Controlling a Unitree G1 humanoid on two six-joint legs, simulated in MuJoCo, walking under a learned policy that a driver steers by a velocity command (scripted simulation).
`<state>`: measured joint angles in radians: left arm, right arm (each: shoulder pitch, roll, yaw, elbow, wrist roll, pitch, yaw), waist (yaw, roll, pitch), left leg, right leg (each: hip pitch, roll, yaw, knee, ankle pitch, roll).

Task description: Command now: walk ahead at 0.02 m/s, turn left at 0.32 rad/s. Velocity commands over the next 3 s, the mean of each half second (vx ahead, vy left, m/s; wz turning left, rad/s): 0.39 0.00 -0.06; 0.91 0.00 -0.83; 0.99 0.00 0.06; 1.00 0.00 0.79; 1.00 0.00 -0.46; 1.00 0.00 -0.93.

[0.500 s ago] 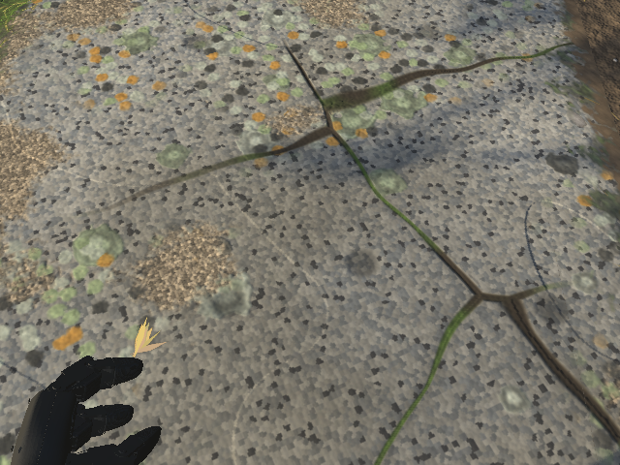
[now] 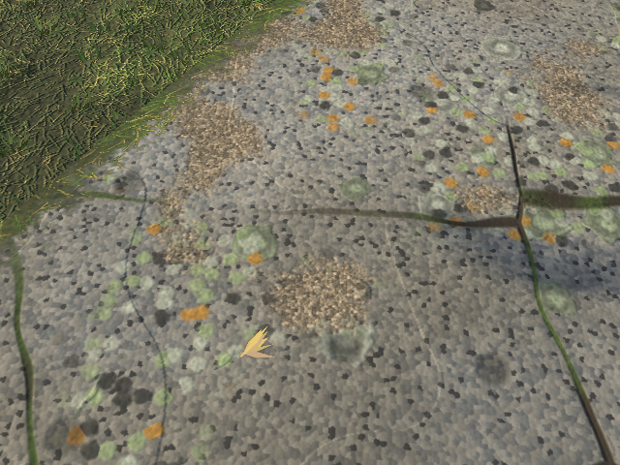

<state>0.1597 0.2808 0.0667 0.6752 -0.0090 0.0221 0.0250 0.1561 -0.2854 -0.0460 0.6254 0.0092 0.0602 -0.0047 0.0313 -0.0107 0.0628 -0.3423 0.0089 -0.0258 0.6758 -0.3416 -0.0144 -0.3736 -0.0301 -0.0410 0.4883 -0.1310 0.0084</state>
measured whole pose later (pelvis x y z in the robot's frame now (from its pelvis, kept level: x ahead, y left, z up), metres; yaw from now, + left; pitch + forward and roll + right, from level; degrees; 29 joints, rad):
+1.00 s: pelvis +0.44 -0.14 -0.02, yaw -32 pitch +3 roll +1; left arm 0.42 0.35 0.07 0.83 0.00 -0.05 -0.01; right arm 0.06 -0.29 -0.01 0.61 -0.06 -0.07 -0.01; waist 0.08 -0.03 0.04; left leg -0.50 0.00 0.04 0.66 -0.20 0.00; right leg -0.16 0.10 0.17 1.10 -0.40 -0.12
